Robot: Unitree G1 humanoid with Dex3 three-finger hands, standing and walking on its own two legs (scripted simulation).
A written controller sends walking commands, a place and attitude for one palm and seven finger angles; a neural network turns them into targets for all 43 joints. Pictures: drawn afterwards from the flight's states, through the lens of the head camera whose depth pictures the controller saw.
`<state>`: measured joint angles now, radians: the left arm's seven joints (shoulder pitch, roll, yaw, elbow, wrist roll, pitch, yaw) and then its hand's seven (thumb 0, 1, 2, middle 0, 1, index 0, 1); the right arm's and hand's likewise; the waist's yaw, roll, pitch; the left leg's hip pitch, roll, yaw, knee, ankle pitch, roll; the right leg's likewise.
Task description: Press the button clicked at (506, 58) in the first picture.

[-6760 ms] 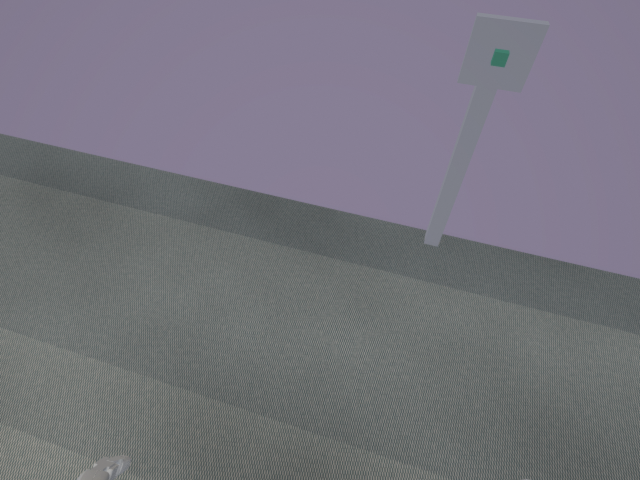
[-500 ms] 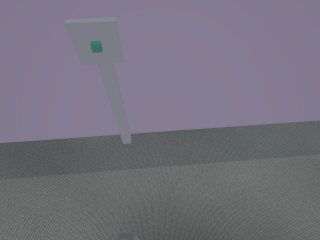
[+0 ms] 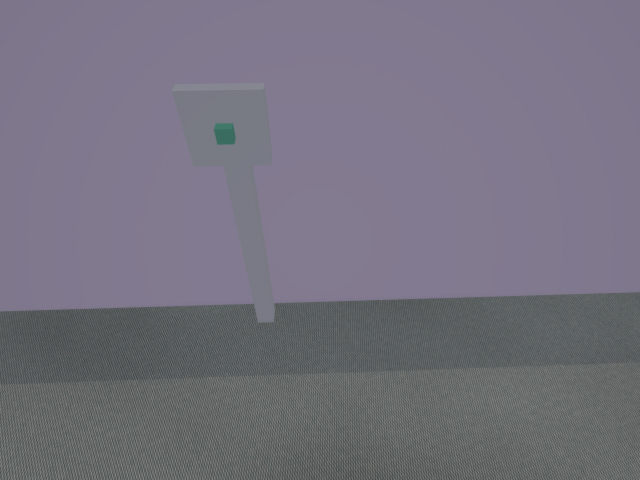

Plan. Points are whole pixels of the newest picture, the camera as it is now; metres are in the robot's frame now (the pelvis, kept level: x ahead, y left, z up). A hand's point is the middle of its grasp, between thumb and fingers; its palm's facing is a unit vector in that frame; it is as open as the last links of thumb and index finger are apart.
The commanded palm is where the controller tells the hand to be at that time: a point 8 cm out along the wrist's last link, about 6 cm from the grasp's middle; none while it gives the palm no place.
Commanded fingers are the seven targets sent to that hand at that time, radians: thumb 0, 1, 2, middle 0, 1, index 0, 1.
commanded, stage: take the last steps up to it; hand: left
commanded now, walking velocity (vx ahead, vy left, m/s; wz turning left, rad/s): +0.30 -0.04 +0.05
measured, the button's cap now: (225, 133) +0.76 +0.23 +0.04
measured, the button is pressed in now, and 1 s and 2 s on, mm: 0 0 0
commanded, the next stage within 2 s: come to a stop and stand still in 0.66 s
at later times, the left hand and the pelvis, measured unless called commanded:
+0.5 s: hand out of the picture +0.00 +0.10 -0.16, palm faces +0.19 -0.97 -0.12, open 7.3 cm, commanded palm none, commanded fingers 0.00 0.90 0.90 -0.20 -0.30 -0.20 -0.30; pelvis +0.14 -0.01 -0.01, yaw +4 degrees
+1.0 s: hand (203, 368) +0.34 +0.22 -0.17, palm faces +0.11 -0.98 -0.18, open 7.3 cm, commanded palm none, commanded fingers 0.00 0.90 0.90 -0.20 -0.30 -0.20 -0.30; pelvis +0.28 +0.04 +0.00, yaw +3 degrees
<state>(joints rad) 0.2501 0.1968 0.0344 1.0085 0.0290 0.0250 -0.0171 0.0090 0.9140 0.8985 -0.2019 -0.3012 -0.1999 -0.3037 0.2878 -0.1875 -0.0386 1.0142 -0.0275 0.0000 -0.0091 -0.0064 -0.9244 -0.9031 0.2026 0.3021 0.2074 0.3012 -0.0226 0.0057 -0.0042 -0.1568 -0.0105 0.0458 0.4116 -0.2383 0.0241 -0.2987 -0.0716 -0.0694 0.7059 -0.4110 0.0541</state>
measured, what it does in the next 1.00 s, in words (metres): walks ahead: right foot, then left foot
